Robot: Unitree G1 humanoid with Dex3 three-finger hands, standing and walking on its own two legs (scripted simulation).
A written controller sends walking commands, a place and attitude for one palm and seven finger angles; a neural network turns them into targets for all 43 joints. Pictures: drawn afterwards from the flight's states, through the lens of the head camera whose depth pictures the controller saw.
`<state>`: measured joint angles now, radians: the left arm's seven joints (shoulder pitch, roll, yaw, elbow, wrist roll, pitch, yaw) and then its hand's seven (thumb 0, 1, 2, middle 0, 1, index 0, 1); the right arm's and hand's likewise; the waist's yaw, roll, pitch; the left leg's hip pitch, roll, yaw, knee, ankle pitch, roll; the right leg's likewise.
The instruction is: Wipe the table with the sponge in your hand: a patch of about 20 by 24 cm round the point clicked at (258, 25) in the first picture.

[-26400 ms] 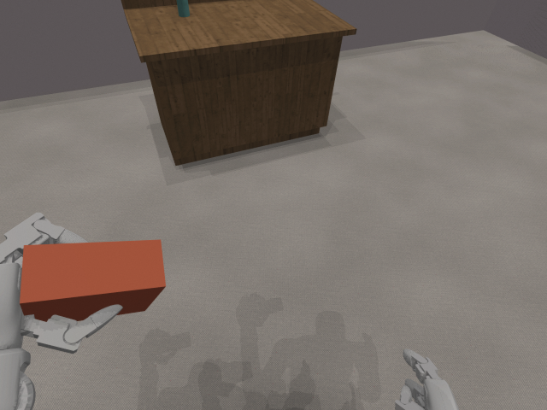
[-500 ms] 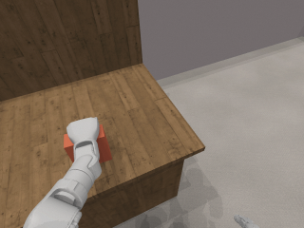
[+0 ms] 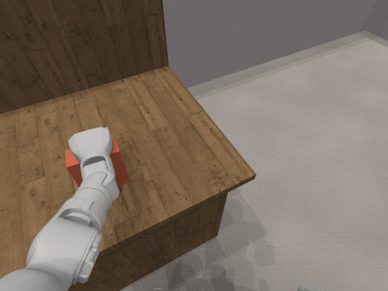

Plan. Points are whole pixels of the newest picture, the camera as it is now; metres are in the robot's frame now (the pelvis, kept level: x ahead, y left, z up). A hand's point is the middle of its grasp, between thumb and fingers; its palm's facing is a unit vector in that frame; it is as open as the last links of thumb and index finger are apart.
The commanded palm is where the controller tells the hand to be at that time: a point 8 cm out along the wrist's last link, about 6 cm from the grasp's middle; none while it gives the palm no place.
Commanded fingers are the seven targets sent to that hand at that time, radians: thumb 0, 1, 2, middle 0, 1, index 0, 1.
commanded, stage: wipe forward along the third lane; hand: left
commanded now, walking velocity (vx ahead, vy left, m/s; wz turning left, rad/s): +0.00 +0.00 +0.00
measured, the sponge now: (102, 172) +0.40 +0.24 -0.03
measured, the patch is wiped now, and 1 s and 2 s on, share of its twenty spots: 0.85 1.00 1.00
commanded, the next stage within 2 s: wipe back along the third lane in 0.60 s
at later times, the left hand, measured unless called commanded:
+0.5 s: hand (88, 143) +0.46 +0.28 +0.01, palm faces -0.10 +0.00 -0.99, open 9.6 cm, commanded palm +0.45 +0.26 +0.04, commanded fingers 0.00 0.10 1.30 -1.20 -1.60 -1.20 -1.60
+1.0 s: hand (87, 138) +0.47 +0.29 +0.01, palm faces -0.08 +0.02 -1.00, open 9.6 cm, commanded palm +0.44 +0.25 +0.04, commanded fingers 0.00 0.10 1.30 -1.20 -1.60 -1.20 -1.60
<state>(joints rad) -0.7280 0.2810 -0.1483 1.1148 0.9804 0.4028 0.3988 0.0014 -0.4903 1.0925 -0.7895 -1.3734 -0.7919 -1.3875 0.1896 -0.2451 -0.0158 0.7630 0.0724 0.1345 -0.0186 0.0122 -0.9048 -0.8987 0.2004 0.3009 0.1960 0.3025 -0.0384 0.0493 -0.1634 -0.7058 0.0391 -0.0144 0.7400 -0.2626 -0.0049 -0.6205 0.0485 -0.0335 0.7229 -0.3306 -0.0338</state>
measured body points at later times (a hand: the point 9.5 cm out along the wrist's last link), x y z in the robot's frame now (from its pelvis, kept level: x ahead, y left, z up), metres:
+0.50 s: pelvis +0.01 +0.03 -0.01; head +0.08 +0.04 +0.44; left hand +0.46 +0.28 +0.07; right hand +0.07 -0.24 -0.14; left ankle +0.05 +0.13 -0.71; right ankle +0.01 -0.10 -0.71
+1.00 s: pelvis +0.01 +0.03 -0.01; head +0.09 +0.05 +0.43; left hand +0.47 +0.28 +0.07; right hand +0.05 -0.23 -0.14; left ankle +0.05 +0.13 -0.71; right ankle +0.01 -0.10 -0.71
